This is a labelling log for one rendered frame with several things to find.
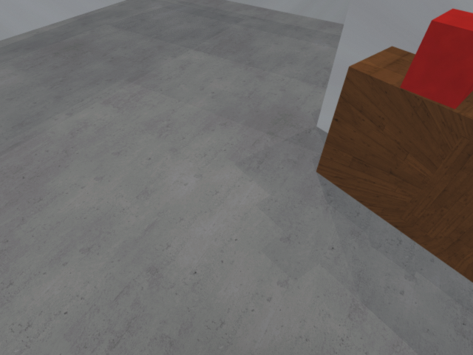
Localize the carton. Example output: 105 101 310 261
401 9 473 109

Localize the pedestal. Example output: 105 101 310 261
316 46 473 282

